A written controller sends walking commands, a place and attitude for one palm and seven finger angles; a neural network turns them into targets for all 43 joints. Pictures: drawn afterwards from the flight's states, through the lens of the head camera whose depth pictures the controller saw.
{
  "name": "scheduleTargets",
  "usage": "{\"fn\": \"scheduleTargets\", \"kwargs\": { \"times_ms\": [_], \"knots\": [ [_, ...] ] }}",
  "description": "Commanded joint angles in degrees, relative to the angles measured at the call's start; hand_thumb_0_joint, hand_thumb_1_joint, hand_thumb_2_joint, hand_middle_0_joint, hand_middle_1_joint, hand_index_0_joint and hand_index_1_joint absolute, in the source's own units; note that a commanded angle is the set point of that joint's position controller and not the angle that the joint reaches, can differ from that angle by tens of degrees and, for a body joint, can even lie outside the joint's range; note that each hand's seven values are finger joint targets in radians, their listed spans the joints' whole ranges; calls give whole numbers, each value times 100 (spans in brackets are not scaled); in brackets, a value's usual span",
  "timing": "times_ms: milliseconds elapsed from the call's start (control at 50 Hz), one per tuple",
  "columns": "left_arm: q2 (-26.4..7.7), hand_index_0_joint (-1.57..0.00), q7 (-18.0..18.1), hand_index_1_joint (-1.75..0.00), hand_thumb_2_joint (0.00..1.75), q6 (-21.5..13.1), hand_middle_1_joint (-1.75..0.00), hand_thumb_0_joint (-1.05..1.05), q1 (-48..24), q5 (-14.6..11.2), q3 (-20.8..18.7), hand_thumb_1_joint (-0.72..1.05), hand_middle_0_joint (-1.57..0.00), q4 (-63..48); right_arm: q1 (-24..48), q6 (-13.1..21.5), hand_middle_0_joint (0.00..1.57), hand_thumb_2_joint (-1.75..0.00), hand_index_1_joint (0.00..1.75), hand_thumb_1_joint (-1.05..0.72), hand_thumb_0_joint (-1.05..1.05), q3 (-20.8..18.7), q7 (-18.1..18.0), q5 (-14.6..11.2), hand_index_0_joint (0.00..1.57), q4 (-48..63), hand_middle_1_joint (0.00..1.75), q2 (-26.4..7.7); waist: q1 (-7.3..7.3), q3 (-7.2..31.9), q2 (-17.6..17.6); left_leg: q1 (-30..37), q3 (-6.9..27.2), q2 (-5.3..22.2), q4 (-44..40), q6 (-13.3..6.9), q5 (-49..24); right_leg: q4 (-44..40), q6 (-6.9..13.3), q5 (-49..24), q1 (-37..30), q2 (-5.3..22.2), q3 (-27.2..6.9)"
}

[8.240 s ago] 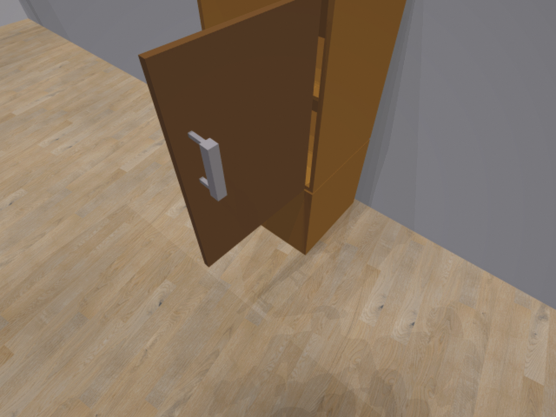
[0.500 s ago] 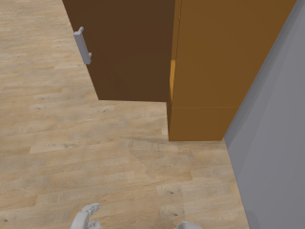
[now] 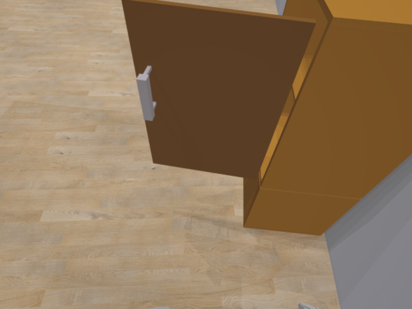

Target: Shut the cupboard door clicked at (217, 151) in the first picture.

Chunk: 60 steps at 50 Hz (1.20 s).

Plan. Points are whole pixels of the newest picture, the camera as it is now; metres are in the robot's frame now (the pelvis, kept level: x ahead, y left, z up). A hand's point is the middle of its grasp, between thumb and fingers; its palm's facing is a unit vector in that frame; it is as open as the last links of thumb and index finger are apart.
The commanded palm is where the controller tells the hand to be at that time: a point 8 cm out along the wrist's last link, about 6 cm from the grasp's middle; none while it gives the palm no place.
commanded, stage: take the last steps up to it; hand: left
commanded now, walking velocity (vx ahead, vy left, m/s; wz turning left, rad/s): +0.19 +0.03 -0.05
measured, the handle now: (148, 93) +0.61 +0.23 +0.03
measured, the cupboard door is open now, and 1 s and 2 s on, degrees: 86 86 86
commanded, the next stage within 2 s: come to a stop and stand still in 0.10 s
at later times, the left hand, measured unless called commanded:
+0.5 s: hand (140, 268) +0.22 +0.18 -0.17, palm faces +0.00 -0.98 -0.19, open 7.3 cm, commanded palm none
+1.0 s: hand (114, 307) +0.14 +0.21 -0.18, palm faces +0.03 -0.97 -0.24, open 7.3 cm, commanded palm none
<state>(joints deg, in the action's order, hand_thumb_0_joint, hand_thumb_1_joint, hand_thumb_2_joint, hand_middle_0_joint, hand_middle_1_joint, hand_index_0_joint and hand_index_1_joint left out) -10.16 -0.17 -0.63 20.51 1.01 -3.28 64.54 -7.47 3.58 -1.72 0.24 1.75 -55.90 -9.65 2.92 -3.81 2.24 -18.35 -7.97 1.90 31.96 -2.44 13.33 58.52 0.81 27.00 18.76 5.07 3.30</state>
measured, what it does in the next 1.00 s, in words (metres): walks ahead: right foot, then left foot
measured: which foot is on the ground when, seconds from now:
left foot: down 0.00-0.74, up 0.76-0.94, down 0.96-1.00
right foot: up 0.00-0.26, down 0.28-1.00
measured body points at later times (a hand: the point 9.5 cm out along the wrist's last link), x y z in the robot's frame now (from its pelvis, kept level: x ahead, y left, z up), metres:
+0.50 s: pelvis +0.12 +0.00 +0.00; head +0.16 +0.01 +0.45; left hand +0.22 +0.23 -0.15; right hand +0.10 -0.22 -0.16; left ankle +0.09 +0.12 -0.73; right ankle +0.14 -0.11 -0.73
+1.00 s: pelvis +0.10 +0.02 -0.01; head +0.12 +0.03 +0.44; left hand +0.13 +0.26 -0.16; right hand +0.24 -0.23 -0.13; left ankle +0.11 +0.12 -0.73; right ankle +0.10 -0.10 -0.73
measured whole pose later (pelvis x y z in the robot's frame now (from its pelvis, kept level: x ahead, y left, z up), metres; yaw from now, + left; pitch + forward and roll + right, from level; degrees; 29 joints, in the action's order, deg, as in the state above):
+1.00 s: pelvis +0.10 +0.02 -0.01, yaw -1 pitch -2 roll -1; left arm -11.9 2.4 1.4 16.3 1.3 -1.1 53.1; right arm -5.3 -0.8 -3.2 -0.2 0.8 -51.5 -12.1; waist 1.5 -4.2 0.2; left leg -16.6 -0.7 0.1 37.4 -1.4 18.8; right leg 35.8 0.0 19.0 15.1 0.2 2.5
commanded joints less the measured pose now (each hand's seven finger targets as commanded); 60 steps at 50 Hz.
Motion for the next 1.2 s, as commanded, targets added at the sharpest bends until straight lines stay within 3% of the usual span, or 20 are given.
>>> {"fn": "scheduleTargets", "kwargs": {
  "times_ms": [0,140,200,220,260,300,340,420,480,500,540,620,640,700,740,820,880,960,1000,1180],
  "knots": [
    [-171,-20,-35,-30,90,-131,-30,0,-370,44,-23,90,-20,-612,-1114,23,20,-90,30,-90,0,-105,-169,-13,20,-177,30,-721,-337,227,-772,1004,1405,1651,-1919,-697,-1166,738,-39,-545,1426,246,-181],
    [-115,-20,-37,-30,90,-58,-30,0,-623,48,22,90,-20,-807,-1038,-28,20,-90,30,-90,0,-117,-157,-1,20,-300,30,-691,-240,119,-756,675,847,1356,-1767,-769,-1336,-1716,-45,-883,247,-9,190],
    [-202,-20,-13,-30,90,-50,-30,0,-338,53,14,90,-20,-683,-902,-113,20,-90,30,-90,0,-91,-163,-33,20,-367,30,-688,-29,166,-642,318,610,1068,-1214,-438,-833,-2625,-45,-1589,-772,-237,311],
    [-368,-20,29,-30,90,-92,-30,0,-170,46,11,90,-20,-602,-891,-118,20,-90,30,-90,0,-49,-168,-64,20,-388,30,-570,48,177,-294,150,408,732,-769,-142,-811,-3139,-9,-2276,-1213,-65,-5],
    [-997,-20,118,-30,90,-155,-30,0,-52,-6,8,90,-20,-500,-1313,-180,20,-90,30,-90,0,26,-151,-142,20,-423,30,-321,-152,343,719,-254,155,30,-115,395,713,-3640,693,-4794,-1634,1481,-1433],
    [-983,-20,208,-30,90,-190,-30,0,-332,-39,16,90,-20,-502,-1407,-321,20,-90,30,-90,0,22,-203,-168,20,-568,30,-292,-223,892,1275,158,394,110,453,483,1571,-3417,1076,-6806,-1701,1509,-1307],
    [-944,-20,297,-30,90,-104,-30,0,-538,-39,-2,90,-20,-537,-1412,-402,20,-90,30,-90,0,-23,-242,-214,20,-643,30,-330,-234,996,1084,-17,477,141,435,501,1469,-3069,1104,-7634,-2030,1454,-951],
    [-937,-20,315,-30,90,67,-30,0,-857,-91,-70,90,-20,-663,-1516,-464,20,-90,30,-90,0,-69,-239,-141,20,-731,30,-346,-320,1055,132,716,347,276,-788,492,-1137,-2530,561,-6077,-1520,958,-499],
    [-571,-20,272,-30,90,224,-30,0,-1150,-47,-12,90,-20,-922,-1164,-477,20,-90,30,-90,0,-170,-251,-68,20,-484,30,-664,-297,370,-1235,703,1010,1231,-1048,-137,-3724,-1964,-51,-2237,-456,-59,151],
    [-486,-20,261,-30,90,266,-30,0,-1174,-50,-13,90,-20,-960,-1109,-462,20,-90,30,-90,0,-174,-281,-43,20,-452,30,-693,-300,195,-1305,666,1203,1439,-1166,-380,-3979,-1574,-54,-697,-225,-239,46],
    [-390,-20,247,-30,90,314,-30,0,-1164,-41,-20,90,-20,-988,-998,-432,20,-90,30,-90,0,-181,-321,7,20,-384,30,-721,-282,124,-1122,834,1297,1594,-1082,-700,-4092,-1176,-11,154,115,-312,-195],
    [-389,-20,217,-30,90,212,-30,0,-668,-32,-34,90,-20,-931,-733,-412,20,-90,30,-90,0,-253,-295,-48,20,-275,30,-847,-133,590,-974,1276,935,1179,-491,-384,-3605,-2641,-13,-1340,-480,-311,-108],
    [-1136,-20,305,-30,90,156,-30,0,-208,2,109,90,-20,-1189,-543,-379,20,-90,30,-90,0,-233,-278,-30,20,197,30,-1006,-76,305,-780,962,1012,688,-522,-160,-2907,-3090,-32,-1566,-829,-370,-29],
    [-1077,-20,355,-30,90,19,-30,0,-285,22,-27,90,-20,-1471,-516,-340,20,-90,30,-90,0,-324,-211,-82,20,479,30,-514,-214,1193,933,-138,483,-33,742,236,247,-2961,510,-5389,-1657,842,-1536],
    [-941,-20,398,-30,90,-76,-30,0,-31,76,2,90,-20,-1439,-160,-418,20,-90,30,-90,0,-257,-185,-62,20,656,30,-361,-69,1171,807,-777,794,-124,1455,244,1476,-2882,855,-6230,-2118,1171,-1873],
    [-1076,-20,402,-30,90,-16,-30,0,-316,114,-56,90,-20,-1700,9,-479,20,-90,30,-90,0,-295,-152,-124,20,836,30,-398,-274,627,514,-736,842,-162,1682,263,1219,-3136,989,-4758,-1159,988,-1710],
    [-1232,-20,374,-30,90,-1,-30,0,-702,78,-60,90,-20,-1794,-191,-429,20,-90,30,-90,0,-307,-106,-117,20,779,30,-596,-469,500,671,299,701,-209,446,196,400,-3241,658,-3229,-382,665,-1323],
    [-1074,-20,285,-30,90,31,-30,0,-684,40,14,90,-20,-1728,25,-268,20,-90,30,-90,0,-326,-91,-52,20,709,30,-1234,-335,406,-755,701,1576,601,-579,-252,-743,-3101,29,-1213,44,-191,-589],
    [-1069,-20,254,-30,90,43,-30,0,-597,31,44,90,-20,-1543,272,-271,20,-90,30,-90,0,-283,-100,-56,20,706,30,-1284,-213,175,-1062,95,1783,685,-1038,-302,-103,-3034,-26,-1093,-385,-273,-394],
    [-1155,-20,175,-30,90,-13,-30,0,-588,34,123,90,-20,-1186,140,-221,20,-90,30,-90,0,-168,-69,-55,20,422,30,-1276,-221,344,-431,78,1632,451,-1345,-118,492,-3454,16,-1371,-733,2,-502]
  ]
}}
